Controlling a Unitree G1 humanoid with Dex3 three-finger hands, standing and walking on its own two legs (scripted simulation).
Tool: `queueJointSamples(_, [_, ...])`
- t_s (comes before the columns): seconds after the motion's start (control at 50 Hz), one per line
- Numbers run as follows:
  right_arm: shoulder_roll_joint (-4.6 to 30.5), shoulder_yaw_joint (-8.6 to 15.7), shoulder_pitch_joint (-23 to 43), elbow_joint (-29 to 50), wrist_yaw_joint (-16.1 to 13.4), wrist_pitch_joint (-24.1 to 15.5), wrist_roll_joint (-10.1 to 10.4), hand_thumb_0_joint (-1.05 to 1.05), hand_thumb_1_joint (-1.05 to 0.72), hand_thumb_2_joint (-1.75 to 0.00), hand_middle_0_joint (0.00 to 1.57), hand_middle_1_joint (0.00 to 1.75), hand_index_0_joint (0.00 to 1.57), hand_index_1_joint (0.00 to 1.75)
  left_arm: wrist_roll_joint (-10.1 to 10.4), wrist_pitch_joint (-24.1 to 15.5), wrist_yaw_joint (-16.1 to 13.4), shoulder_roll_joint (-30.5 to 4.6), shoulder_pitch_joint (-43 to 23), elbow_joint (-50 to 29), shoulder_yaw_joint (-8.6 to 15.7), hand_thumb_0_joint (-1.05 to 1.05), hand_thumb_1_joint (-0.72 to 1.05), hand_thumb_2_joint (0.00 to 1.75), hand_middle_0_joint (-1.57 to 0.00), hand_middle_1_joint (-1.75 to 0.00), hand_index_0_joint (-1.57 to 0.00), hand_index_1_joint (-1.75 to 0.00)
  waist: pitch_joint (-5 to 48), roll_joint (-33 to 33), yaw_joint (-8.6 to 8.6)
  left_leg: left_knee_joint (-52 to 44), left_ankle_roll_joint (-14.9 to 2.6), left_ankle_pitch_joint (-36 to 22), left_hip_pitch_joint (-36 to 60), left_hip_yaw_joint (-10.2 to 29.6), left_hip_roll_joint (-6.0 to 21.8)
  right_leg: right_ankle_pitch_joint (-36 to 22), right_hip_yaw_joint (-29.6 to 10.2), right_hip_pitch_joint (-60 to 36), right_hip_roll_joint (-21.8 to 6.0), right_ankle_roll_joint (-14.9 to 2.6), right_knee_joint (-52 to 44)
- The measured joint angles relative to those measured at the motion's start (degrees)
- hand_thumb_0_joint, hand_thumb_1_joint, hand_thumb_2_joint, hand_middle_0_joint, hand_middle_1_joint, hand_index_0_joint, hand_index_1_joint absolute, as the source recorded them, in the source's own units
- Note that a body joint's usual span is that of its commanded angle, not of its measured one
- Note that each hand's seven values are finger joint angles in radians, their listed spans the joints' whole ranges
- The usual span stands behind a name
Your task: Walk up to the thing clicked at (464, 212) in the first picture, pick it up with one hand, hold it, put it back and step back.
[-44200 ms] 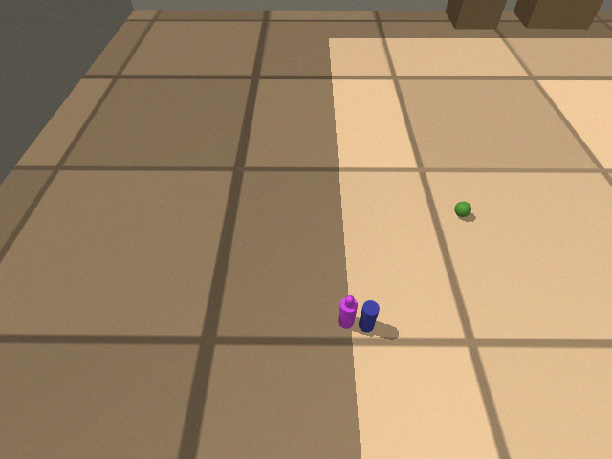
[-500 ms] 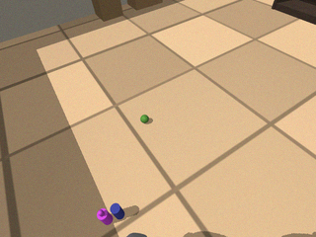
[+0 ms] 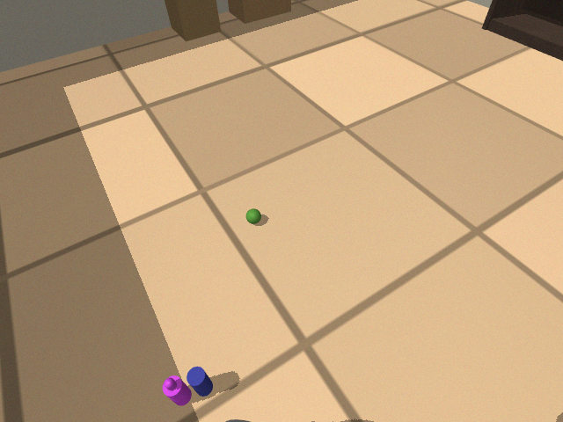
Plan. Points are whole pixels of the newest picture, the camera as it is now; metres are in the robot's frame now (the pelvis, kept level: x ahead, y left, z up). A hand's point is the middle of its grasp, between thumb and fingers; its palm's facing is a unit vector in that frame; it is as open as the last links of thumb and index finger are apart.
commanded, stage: step back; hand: left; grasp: from above
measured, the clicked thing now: (253, 216) +1.06 +0.21 -0.73
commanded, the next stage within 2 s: stand in 0.28 s
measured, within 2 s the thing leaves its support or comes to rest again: neither
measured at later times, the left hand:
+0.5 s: hand out of the picture +0.11 +0.28 -0.15, palm faces +0.01 -0.94 -0.34, open 7.4 cm
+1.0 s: hand out of the picture +0.14 +0.28 -0.14, palm faces -0.02 -0.94 -0.35, open 7.4 cm
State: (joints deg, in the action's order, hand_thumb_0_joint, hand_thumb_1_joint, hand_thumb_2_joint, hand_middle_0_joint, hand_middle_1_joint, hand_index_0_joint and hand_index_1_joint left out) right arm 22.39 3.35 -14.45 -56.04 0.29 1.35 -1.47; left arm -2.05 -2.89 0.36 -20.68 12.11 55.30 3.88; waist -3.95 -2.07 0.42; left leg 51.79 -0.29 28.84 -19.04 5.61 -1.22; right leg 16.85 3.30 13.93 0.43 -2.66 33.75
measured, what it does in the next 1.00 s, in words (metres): steps on the spot: left foot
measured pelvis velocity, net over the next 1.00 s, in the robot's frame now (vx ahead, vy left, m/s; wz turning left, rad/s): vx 0.06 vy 0.02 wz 0.01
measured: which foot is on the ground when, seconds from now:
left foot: up 0.00-0.22, down 0.24-1.00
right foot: down 0.00-1.00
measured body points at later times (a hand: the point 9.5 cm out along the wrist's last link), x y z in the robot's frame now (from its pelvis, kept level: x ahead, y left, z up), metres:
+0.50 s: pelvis +0.05 +0.03 +0.01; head +0.06 +0.04 +0.46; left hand +0.11 +0.33 -0.13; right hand +0.16 -0.25 -0.12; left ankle +0.08 +0.16 -0.73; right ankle +0.03 -0.10 -0.73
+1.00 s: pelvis +0.06 +0.02 +0.02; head +0.08 +0.02 +0.47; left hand +0.14 +0.33 -0.11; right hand +0.15 -0.28 -0.11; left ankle +0.08 +0.16 -0.73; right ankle +0.03 -0.10 -0.73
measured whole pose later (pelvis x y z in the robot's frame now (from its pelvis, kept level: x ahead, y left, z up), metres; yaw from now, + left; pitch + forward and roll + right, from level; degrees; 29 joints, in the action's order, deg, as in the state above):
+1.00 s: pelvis +0.06 +0.02 +0.02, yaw +1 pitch -2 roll +0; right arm 19.9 0.2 -4.2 -65.8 0.5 -0.5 -0.6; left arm -0.2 -1.3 0.1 -20.7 4.9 65.1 0.0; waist -3.4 0.3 -0.5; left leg 18.9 1.9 8.7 -8.6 -0.4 2.3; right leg 13.0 0.2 3.8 -0.7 0.6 18.3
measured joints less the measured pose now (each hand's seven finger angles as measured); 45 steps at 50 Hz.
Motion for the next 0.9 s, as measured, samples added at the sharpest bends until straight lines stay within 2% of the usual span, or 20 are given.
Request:
queueJointSamples(0.08, [0.67,-0.01,0.78,0.13,0.14,-0.67,0.0,0.0,-0.9,-0.9,0.2,0.3,0.21,0.3,0.53,-0.52,-0.24,1.19,0.34,-0.05,-0.9,0.0,0.9,0.9,-0.21,-0.3,-0.2,-0.3,-0.37,-0.93,0.59,1.22,0.4,-3.6,-3.51,0.5,0.4,-0.6,0.28,-2.17,-0.47,0.57,-2.9])
queueJointSamples(0.18, [0.23,-0.36,2.36,-0.23,0.23,-0.69,-0.02,0.0,-0.9,-0.9,0.2,0.3,0.21,0.3,0.75,-0.08,-0.6,0.56,-0.39,0.01,-1.16,0.01,0.9,0.9,-0.21,-0.3,-0.21,-0.3,-1.74,-0.61,0.65,-9.75,0.83,-6.68,-1.81,-1.8,2.86,1.26,0.74,-2.34,-1.36,1.33,-1.39])
queueJointSamples(0.22, [-0.26,-0.56,2.99,-0.51,0.08,-0.96,0.0,0.0,-0.9,-0.9,0.2,0.3,0.21,0.3,1.15,0.43,-0.78,-0.02,-1.1,-0.15,-1.17,0.01,0.9,0.9,-0.21,-0.3,-0.21,-0.3,-2.35,0.05,0.54,-16.05,0.54,-11.24,0.54,-3.87,3.15,3.0,1.0,-1.65,-2.09,1.94,1.16])
queueJointSamples(0.24, [-0.67,-0.57,3.41,-0.74,-0.07,-1.18,-0.02,0.0,-0.9,-0.9,0.2,0.3,0.21,0.3,1.36,0.8,-0.89,-0.41,-1.59,-0.24,-1.16,0.01,0.9,0.9,-0.21,-0.3,-0.21,-0.3,-2.8,0.73,0.46,-18.28,0.85,-16.05,1.44,-4.34,2.72,4.13,1.0,-1.18,-2.74,2.34,2.96])
queueJointSamples(0.26, [-1.41,-0.6,4.14,-1.1,-0.23,-1.29,-0.11,0.0,-0.9,-0.9,0.2,0.3,0.21,0.3,1.59,1.24,-1.06,-0.9,-2.24,-0.23,-1.08,0.01,0.9,0.9,-0.21,-0.3,-0.2,-0.3,-3.5,2.07,0.69,-18.24,1.16,-16.65,1.79,-4.99,1.91,4.9,0.41,-0.7,-3.71,2.59,4.74])
queueJointSamples(0.3, [-2.45,-1.17,5.33,-1.34,-0.3,-1.51,-0.2,0.0,-0.9,-0.9,0.2,0.3,0.21,0.3,2.35,2.11,-1.39,-1.32,-3.18,-0.14,-1.16,0.01,0.9,0.9,-0.2,-0.3,-0.2,-0.3,-3.97,3.24,1.13,-17.56,1.18,-15.37,1.86,-5.76,1.66,4.88,-1.47,0.33,-3.62,2.4,6.61])
queueJointSamples(0.34, [-3.18,-1.91,6.15,-1.78,0.0,-1.89,-0.13,0.0,-0.9,-0.9,0.2,0.3,0.21,0.3,2.62,2.6,-1.36,-1.58,-3.81,0.6,-1.65,0.01,0.9,0.9,-0.2,-0.3,-0.2,-0.3,-3.34,3.56,1.06,-17.61,1.08,-14.8,1.8,-5.57,1.96,6.74,-2.8,-0.28,-2.64,2.13,4.39])
queueJointSamples(0.36, [-3.52,-2.16,6.68,-2.07,0.16,-1.82,-0.08,0.0,-0.9,-0.9,0.2,0.3,0.21,0.3,2.49,2.63,-1.19,-1.65,-4.01,1.19,-1.84,0.01,0.9,0.9,-0.2,-0.3,-0.2,-0.3,-2.97,3.75,1.07,-17.96,1.14,-14.79,1.98,-5.57,2.08,5.12,-3.02,-0.93,-2.47,2.43,2.55])
queueJointSamples(0.38, [-3.76,-2.35,7.26,-2.35,0.26,-1.67,0.06,0.0,-0.9,-0.9,0.21,0.3,0.21,0.3,2.3,2.56,-0.98,-1.56,-4.16,1.91,-2.06,0.01,0.9,0.9,-0.2,-0.3,-0.2,-0.3,-2.69,3.67,0.98,-18.42,1.26,-14.87,2.35,-5.44,2.31,2.75,-2.89,-1.68,-2.27,2.87,0.94])
queueJointSamples(0.44, [-4.14,-2.73,8.61,-3.24,0.42,-1.59,0.7,0.0,-0.9,-0.9,0.21,0.3,0.21,0.3,1.82,2.21,-0.37,-0.8,-3.86,4.08,-3.02,0.01,0.9,0.9,-0.2,-0.3,-0.2,-0.3,-1.19,3.09,0.56,-21.08,1.49,-15.76,3.83,-5.13,2.72,1.13,-2.52,-3.77,-1.86,3.63,-2.98])
queueJointSamples(0.56, [-3.69,-3.16,10.8,-4.96,0.54,-2.5,0.92,0.0,-0.9,-0.9,0.21,0.3,0.21,0.3,1.89,1.77,0.15,0.46,-4.28,7.34,-4.21,0.01,0.9,0.9,-0.2,-0.3,-0.2,-0.3,0.09,2.26,0.45,-26.27,1.47,-17.69,6.99,-5.48,2.77,-1.05,-2.71,-7.0,-1.81,3.77,-8.67])
queueJointSamples(0.9, [-2.54,-3.09,10.86,-9.11,0.32,-1.84,0.93,0.0,-0.9,-0.9,0.2,0.3,0.21,0.3,1.79,1.44,-0.29,-0.09,-6.9,9.75,-3.93,0.0,0.9,0.9,-0.2,-0.3,-0.2,-0.3,0.45,2.28,-0.59,-32.33,2.11,-20.03,10.14,-5.85,3.42,-3.76,-2.94,-10.06,-1.17,3.37,-15.06])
